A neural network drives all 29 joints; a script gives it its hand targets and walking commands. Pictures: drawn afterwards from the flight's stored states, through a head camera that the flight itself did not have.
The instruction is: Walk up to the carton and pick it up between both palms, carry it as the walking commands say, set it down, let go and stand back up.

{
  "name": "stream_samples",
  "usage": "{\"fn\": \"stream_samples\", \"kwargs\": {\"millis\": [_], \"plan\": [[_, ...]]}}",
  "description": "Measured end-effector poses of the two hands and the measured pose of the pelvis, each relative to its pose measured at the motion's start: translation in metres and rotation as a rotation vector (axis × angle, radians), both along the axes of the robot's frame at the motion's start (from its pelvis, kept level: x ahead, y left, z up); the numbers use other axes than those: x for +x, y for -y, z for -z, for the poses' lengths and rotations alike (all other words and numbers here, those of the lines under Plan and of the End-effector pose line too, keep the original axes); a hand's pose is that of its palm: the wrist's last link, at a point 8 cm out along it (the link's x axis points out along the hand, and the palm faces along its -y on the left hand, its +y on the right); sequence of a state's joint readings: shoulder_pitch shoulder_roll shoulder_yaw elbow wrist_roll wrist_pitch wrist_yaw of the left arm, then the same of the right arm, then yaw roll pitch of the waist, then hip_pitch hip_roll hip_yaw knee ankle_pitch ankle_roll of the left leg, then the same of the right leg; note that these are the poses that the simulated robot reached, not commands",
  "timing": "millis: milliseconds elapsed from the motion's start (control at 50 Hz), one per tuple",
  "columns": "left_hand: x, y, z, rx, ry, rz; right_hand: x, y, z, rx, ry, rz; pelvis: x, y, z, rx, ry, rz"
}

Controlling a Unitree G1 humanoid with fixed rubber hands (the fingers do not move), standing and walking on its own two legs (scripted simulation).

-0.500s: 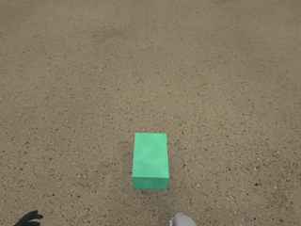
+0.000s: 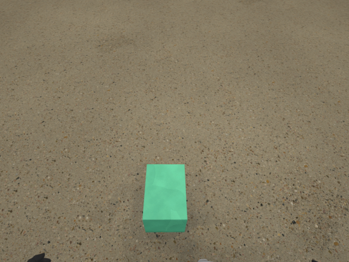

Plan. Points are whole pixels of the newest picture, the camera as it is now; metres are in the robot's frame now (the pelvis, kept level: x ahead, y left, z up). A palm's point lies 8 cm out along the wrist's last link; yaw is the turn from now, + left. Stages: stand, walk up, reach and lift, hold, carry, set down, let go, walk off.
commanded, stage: walk up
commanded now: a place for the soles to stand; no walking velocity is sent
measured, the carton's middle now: (165, 197) +0.55 +0.03 -0.63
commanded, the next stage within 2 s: reach and lift in 1.08 s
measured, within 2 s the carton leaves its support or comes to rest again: neither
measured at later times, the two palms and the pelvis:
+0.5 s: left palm out of the picture +0.15 +0.31 -0.07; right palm out of the picture +0.11 -0.34 -0.07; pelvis +0.01 +0.00 +0.00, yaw +0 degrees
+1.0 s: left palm out of the picture +0.15 +0.31 -0.07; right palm out of the picture +0.11 -0.33 -0.06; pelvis +0.00 +0.01 +0.00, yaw +0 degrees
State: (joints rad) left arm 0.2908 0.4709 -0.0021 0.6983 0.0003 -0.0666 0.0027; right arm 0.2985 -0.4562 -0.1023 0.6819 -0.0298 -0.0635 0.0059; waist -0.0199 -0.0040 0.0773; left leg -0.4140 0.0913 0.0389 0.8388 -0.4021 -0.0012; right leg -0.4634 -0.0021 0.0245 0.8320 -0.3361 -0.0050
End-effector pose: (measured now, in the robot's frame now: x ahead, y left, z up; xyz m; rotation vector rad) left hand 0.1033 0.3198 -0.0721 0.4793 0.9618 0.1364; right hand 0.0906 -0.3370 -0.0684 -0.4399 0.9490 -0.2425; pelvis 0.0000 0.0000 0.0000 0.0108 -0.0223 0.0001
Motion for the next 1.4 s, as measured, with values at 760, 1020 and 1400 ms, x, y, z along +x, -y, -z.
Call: {"fn": "stream_samples", "kwargs": {"millis": [760,1020,1400], "plan": [[0.046,0.009,-0.004,-0.04,0.082,0.013,0.023,-0.007,-0.006,-0.006,0.04,-0.018,0.007,-0.004,-0.001,-0.006,-0.008,0.001],[0.044,0.01,-0.001,-0.06,0.081,0.01,0.021,-0.01,-0.008,-0.011,0.044,-0.02,0.004,-0.007,-0.001,-0.01,-0.004,0.001],[0.095,0.049,0.015,-0.209,0.107,-0.01,0.091,-0.044,-0.009,0.08,0.117,-0.003,0.002,-0.019,-0.003,-0.026,-0.002,0.0]]}}
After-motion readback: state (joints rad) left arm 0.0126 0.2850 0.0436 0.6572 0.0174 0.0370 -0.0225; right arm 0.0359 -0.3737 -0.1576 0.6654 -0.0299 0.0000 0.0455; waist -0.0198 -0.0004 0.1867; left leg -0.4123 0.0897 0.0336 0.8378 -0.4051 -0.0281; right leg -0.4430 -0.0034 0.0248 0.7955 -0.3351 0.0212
